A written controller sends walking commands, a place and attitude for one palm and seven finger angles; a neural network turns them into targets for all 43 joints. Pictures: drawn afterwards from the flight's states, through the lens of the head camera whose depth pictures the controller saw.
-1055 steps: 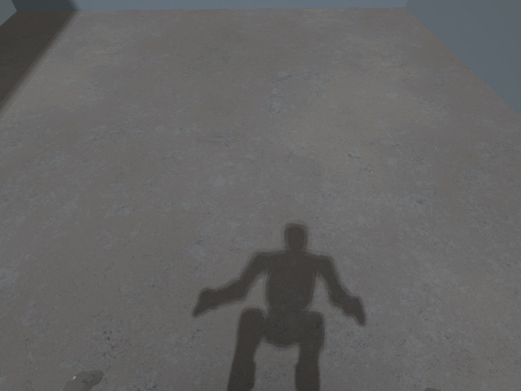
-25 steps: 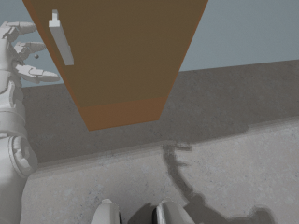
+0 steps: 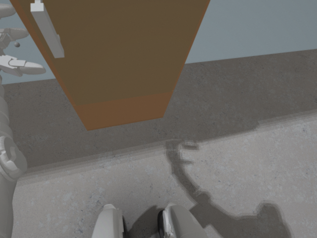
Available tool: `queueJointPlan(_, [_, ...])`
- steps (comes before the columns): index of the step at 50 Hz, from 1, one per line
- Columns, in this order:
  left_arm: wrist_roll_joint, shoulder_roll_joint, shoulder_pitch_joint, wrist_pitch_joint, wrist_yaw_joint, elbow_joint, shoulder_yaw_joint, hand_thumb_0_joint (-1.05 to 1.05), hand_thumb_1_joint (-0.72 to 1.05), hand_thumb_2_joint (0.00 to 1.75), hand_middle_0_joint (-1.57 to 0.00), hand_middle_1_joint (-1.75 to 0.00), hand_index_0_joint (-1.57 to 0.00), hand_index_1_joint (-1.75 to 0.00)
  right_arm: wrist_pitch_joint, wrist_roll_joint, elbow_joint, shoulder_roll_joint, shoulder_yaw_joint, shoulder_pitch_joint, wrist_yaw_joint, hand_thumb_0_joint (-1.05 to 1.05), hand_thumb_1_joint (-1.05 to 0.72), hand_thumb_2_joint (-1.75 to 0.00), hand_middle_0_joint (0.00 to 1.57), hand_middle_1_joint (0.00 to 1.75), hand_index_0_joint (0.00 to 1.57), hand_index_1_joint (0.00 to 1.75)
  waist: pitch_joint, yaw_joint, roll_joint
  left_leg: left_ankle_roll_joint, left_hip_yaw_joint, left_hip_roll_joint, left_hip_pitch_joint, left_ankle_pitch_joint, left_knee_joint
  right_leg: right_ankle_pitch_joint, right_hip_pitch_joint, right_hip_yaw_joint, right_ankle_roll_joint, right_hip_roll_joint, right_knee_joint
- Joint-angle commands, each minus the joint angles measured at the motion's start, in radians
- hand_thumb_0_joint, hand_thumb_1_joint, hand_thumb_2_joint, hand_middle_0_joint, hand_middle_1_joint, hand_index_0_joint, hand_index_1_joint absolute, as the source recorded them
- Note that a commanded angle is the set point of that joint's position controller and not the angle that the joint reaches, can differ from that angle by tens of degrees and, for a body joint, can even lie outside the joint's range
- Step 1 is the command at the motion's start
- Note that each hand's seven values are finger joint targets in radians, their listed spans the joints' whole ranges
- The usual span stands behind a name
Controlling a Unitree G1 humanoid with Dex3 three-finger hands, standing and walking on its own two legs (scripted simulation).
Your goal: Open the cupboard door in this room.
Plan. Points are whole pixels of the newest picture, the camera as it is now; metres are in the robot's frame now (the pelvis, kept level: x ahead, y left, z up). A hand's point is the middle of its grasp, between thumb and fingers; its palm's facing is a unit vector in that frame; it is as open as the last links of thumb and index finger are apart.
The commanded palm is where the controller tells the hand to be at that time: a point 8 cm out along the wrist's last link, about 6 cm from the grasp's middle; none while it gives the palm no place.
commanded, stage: slide the fingers in behind the handle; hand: left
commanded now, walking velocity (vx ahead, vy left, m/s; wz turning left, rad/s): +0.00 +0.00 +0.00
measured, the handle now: (49, 26) +0.58 +0.20 +0.09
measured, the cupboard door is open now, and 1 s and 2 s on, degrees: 0 0 0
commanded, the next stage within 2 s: close the thumb around the handle in 1.48 s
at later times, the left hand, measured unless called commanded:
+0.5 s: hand (37, 45) +0.53 +0.22 +0.09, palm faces +0.14 -0.99 -0.02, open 14.2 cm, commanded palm +0.51 +0.24 +0.08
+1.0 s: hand (57, 42) +0.54 +0.18 +0.09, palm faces +0.16 -0.99 -0.01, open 14.0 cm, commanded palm +0.51 +0.21 +0.08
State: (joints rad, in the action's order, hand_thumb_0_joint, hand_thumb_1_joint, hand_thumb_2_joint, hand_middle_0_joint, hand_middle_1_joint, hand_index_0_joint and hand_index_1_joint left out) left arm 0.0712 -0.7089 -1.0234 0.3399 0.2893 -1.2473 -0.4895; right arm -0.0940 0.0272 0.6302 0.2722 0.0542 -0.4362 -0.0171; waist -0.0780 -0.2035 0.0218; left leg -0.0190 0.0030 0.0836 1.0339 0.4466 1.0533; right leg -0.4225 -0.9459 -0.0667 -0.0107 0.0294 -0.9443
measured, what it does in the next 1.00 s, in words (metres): stands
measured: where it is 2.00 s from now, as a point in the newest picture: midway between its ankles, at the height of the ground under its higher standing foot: outside the picture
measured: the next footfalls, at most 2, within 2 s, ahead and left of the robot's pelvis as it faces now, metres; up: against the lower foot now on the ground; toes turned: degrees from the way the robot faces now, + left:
none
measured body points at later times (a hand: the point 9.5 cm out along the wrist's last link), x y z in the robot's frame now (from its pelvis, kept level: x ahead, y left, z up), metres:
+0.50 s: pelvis +0.01 +0.00 +0.00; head +0.14 +0.03 +0.43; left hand +0.52 +0.27 +0.09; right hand +0.00 -0.26 -0.10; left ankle +0.02 +0.10 -0.67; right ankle +0.01 -0.13 -0.67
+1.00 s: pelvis +0.00 -0.01 +0.00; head +0.14 +0.01 +0.43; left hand +0.52 +0.23 +0.09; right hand -0.02 -0.27 -0.11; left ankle +0.02 +0.10 -0.67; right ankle +0.01 -0.13 -0.67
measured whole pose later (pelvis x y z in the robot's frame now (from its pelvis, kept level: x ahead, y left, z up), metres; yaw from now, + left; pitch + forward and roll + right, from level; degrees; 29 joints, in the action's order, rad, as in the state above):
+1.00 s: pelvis +0.00 -0.01 +0.00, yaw +1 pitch +23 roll -3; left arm 0.03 -0.51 -1.02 0.39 0.08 -1.24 -0.42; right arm -0.07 0.04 0.64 0.26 0.03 -0.42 0.02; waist -0.10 -0.20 0.04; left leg 0.00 0.00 0.08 0.99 0.44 1.03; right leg -0.44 -0.93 -0.06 0.01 0.02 -0.96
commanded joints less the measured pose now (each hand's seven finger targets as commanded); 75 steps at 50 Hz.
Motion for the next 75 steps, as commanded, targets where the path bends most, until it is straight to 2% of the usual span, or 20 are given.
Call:
queueJointPlan(1, [0.017, -0.221, -0.417, 0.058, -0.021, 0.234, -0.015, 0.00, -0.50, 0.30, -0.30, -1.20, -0.30, -1.20, 0.013, 0.006, -0.025, 0.199, -0.077, -0.204, -0.012, 0.00, -0.90, -0.90, 0.20, 0.30, 0.20, 0.30, -0.548, -0.001, 0.230, -0.004, 0.067, -0.030, -0.553, -0.477, -0.091, 0.309, 0.114, 0.007, 0.023, 0.042, 0.088])
queueJointPlan(4, [0.003, -0.199, -0.405, 0.056, -0.053, 0.236, -0.002, 0.00, -0.50, 0.30, -0.30, -1.20, -0.30, -1.20, 0.012, 0.007, -0.032, 0.193, -0.076, -0.199, -0.004, 0.00, -0.90, -0.90, 0.20, 0.30, 0.20, 0.30, -0.512, -0.002, 0.215, -0.005, 0.062, -0.032, -0.532, -0.451, -0.102, 0.298, 0.123, 0.006, 0.022, 0.041, 0.095])
queueJointPlan(6, [-0.005, -0.216, -0.408, 0.072, -0.073, 0.262, -0.020, 0.00, -0.50, 0.30, -0.30, -1.20, -0.30, -1.20, 0.012, 0.009, -0.037, 0.194, -0.079, -0.200, -0.003, 0.00, -0.90, -0.90, 0.20, 0.30, 0.20, 0.30, -0.535, 0.005, 0.222, -0.002, 0.065, -0.031, -0.552, -0.474, -0.101, 0.309, 0.127, 0.007, 0.023, 0.042, 0.088])
queueJointPlan(8, [-0.008, -0.182, -0.416, 0.087, -0.089, 0.293, 0.000, 0.00, -0.50, 0.30, -0.30, -1.20, -0.30, -1.20, 0.014, 0.012, -0.038, 0.188, -0.080, -0.196, 0.005, 0.00, -0.90, -0.90, 0.20, 0.30, 0.20, 0.30, -0.541, 0.010, 0.240, 0.004, 0.067, -0.030, -0.577, -0.494, -0.106, 0.313, 0.128, 0.003, 0.026, 0.042, 0.086])
queueJointPlan(13, [0.001, -0.085, -0.412, 0.103, -0.099, 0.273, 0.053, 0.00, -0.50, 0.30, -0.30, -1.20, -0.30, -1.20, 0.019, 0.009, -0.026, 0.184, -0.088, -0.186, 0.013, 0.00, -0.90, -0.90, 0.20, 0.30, 0.20, 0.30, -0.504, -0.012, 0.191, 0.002, 0.068, -0.031, -0.575, -0.461, -0.107, 0.297, 0.109, 0.002, 0.024, 0.044, 0.099])
queueJointPlan(16, [-0.001, -0.109, -0.440, 0.111, -0.109, 0.281, 0.036, 0.00, -0.50, 0.30, -0.30, -1.20, -0.30, -1.20, 0.021, 0.011, -0.020, 0.186, -0.087, -0.186, 0.009, 0.00, -0.90, -0.90, 0.20, 0.30, 0.20, 0.30, -0.523, -0.008, 0.193, 0.000, 0.068, -0.034, -0.572, -0.460, -0.108, 0.306, 0.124, 0.007, 0.025, 0.042, 0.093])
queueJointPlan(18, [-0.007, -0.050, -0.437, 0.112, -0.110, 0.264, 0.081, 0.00, -0.50, 0.30, -0.30, -1.20, -0.30, -1.20, 0.023, 0.011, -0.017, 0.178, -0.088, -0.179, 0.011, 0.00, -0.90, -0.90, 0.20, 0.30, 0.20, 0.30, -0.499, -0.019, 0.200, 0.004, 0.069, -0.034, -0.575, -0.461, -0.106, 0.300, 0.099, 0.005, 0.026, 0.039, 0.094])
queueJointPlan(22, [-0.006, -0.018, -0.446, 0.126, -0.125, 0.273, 0.095, 0.00, -0.50, 0.30, -0.30, -1.20, -0.30, -1.20, 0.027, 0.014, -0.012, 0.174, -0.090, -0.176, 0.017, 0.00, -0.90, -0.90, 0.20, 0.30, 0.20, 0.30, -0.527, -0.012, 0.202, 0.006, 0.075, -0.035, -0.595, -0.479, -0.099, 0.305, 0.100, 0.004, 0.027, 0.039, 0.086])
queueJointPlan(24, [0.000, 0.002, -0.450, 0.116, -0.134, 0.235, 0.103, 0.00, -0.50, 0.30, -0.30, -1.20, -0.30, -1.20, 0.027, 0.012, -0.005, 0.175, -0.090, -0.171, 0.018, 0.00, -0.90, -0.90, 0.20, 0.30, 0.20, 0.30, -0.478, -0.025, 0.177, 0.004, 0.073, -0.036, -0.563, -0.435, -0.104, 0.283, 0.089, 0.002, 0.025, 0.037, 0.093])
queueJointPlan(30, [-0.024, -0.086, -0.438, 0.121, -0.189, 0.247, 0.022, 0.00, -0.50, 0.30, -0.30, -1.20, -0.30, -1.20, 0.030, 0.021, -0.027, 0.176, -0.085, -0.173, 0.020, 0.00, -0.90, -0.90, 0.20, 0.30, 0.20, 0.30, -0.530, 0.008, 0.148, -0.004, 0.060, -0.047, -0.513, -0.445, -0.095, 0.329, 0.164, 0.012, 0.025, 0.032, 0.071])
queueJointPlan(32, [-0.036, -0.043, -0.428, 0.122, -0.196, 0.233, 0.061, 0.00, -0.50, 0.30, -0.30, -1.20, -0.30, -1.20, 0.029, 0.017, -0.034, 0.167, -0.084, -0.162, 0.024, 0.00, -0.90, -0.90, 0.20, 0.30, 0.20, 0.30, -0.518, -0.001, 0.146, -0.004, 0.050, -0.048, -0.493, -0.435, -0.091, 0.337, 0.161, 0.017, 0.019, 0.030, 0.072])
queueJointPlan(37, [-0.040, -0.071, -0.449, 0.131, -0.204, 0.249, 0.043, 0.00, -0.50, 0.30, -0.30, -1.20, -0.30, -1.20, 0.028, 0.015, -0.035, 0.170, -0.088, -0.165, 0.022, 0.00, -0.90, -0.90, 0.20, 0.30, 0.20, 0.30, -0.538, -0.003, 0.130, -0.009, 0.041, -0.050, -0.472, -0.414, -0.090, 0.352, 0.199, 0.027, 0.017, 0.030, 0.075])
queueJointPlan(40, [-0.023, -0.018, -0.456, 0.130, -0.194, 0.243, 0.075, 0.00, -0.50, 0.30, -0.30, -1.20, -0.30, -1.20, 0.031, 0.013, -0.030, 0.167, -0.087, -0.169, 0.021, 0.00, -0.90, -0.90, 0.20, 0.30, 0.20, 0.30, -0.521, -0.013, 0.123, -0.011, 0.038, -0.053, -0.468, -0.392, -0.096, 0.342, 0.200, 0.028, 0.019, 0.032, 0.086])
queueJointPlan(46, [-0.031, -0.047, -0.446, 0.124, -0.204, 0.223, 0.053, 0.00, -0.50, 0.30, -0.30, -1.20, -0.30, -1.20, 0.034, 0.014, -0.021, 0.167, -0.089, -0.178, 0.017, 0.00, -0.90, -0.90, 0.20, 0.30, 0.20, 0.30, -0.533, -0.004, 0.137, -0.011, 0.034, -0.055, -0.448, -0.388, -0.093, 0.348, 0.207, 0.034, 0.018, 0.027, 0.083])
queueJointPlan(50, [-0.028, 0.018, -0.465, 0.129, -0.219, 0.221, 0.093, 0.00, -0.50, 0.30, -0.30, -1.20, -0.30, -1.20, 0.039, 0.020, -0.013, 0.164, -0.091, -0.185, 0.025, 0.00, -0.90, -0.90, 0.20, 0.30, 0.20, 0.30, -0.511, -0.025, 0.123, -0.013, 0.037, -0.054, -0.461, -0.392, -0.089, 0.342, 0.178, 0.030, 0.017, 0.030, 0.087])
queueJointPlan(54, [-0.031, 0.007, -0.496, 0.125, -0.235, 0.217, 0.087, 0.00, -0.50, 0.30, -0.30, -1.20, -0.30, -1.20, 0.041, 0.020, -0.010, 0.168, -0.092, -0.184, 0.025, 0.00, -0.90, -0.90, 0.20, 0.30, 0.20, 0.30, -0.510, -0.026, 0.116, -0.013, 0.038, -0.055, -0.439, -0.347, -0.096, 0.305, 0.180, 0.031, 0.016, 0.028, 0.091])
queueJointPlan(56, [-0.043, -0.053, -0.494, 0.135, -0.249, 0.231, 0.042, 0.00, -0.50, 0.30, -0.30, -1.20, -0.30, -1.20, 0.041, 0.022, -0.015, 0.170, -0.091, -0.186, 0.024, 0.00, -0.90, -0.90, 0.20, 0.30, 0.20, 0.30, -0.554, -0.007, 0.136, -0.012, 0.039, -0.057, -0.442, -0.372, -0.090, 0.328, 0.199, 0.036, 0.018, 0.026, 0.077])
queueJointPlan(61, [-0.052, -0.015, -0.487, 0.140, -0.250, 0.225, 0.074, 0.00, -0.50, 0.30, -0.30, -1.20, -0.30, -1.20, 0.043, 0.022, -0.015, 0.165, -0.091, -0.180, 0.029, 0.00, -0.90, -0.90, 0.20, 0.30, 0.20, 0.30, -0.533, -0.016, 0.141, -0.010, 0.035, -0.056, -0.448, -0.374, -0.088, 0.327, 0.182, 0.033, 0.017, 0.026, 0.079])
queueJointPlan(63, [-0.046, -0.052, -0.471, 0.131, -0.249, 0.202, 0.045, 0.00, -0.50, 0.30, -0.30, -1.20, -0.30, -1.20, 0.041, 0.019, -0.020, 0.173, -0.090, -0.179, 0.025, 0.00, -0.90, -0.90, 0.20, 0.30, 0.20, 0.30, -0.520, -0.015, 0.105, -0.013, 0.032, -0.057, -0.415, -0.344, -0.093, 0.315, 0.204, 0.037, 0.015, 0.027, 0.087])
queueJointPlan(75, [-0.037, -0.045, -0.482, 0.129, -0.239, 0.209, 0.044, 0.00, -0.50, 0.30, -0.30, -1.20, -0.30, -1.20, 0.043, 0.020, -0.022, 0.170, -0.088, -0.184, 0.020, 0.00, -0.90, -0.90, 0.20, 0.30, 0.20, 0.30, -0.527, -0.019, 0.115, -0.014, 0.035, -0.055, -0.433, -0.376, -0.087, 0.332, 0.188, 0.033, 0.015, 0.027, 0.079])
